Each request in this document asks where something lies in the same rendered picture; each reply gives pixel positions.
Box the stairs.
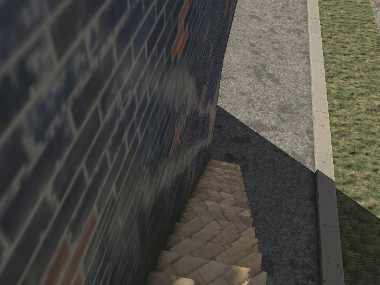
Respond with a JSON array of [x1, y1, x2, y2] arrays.
[[146, 159, 267, 285]]

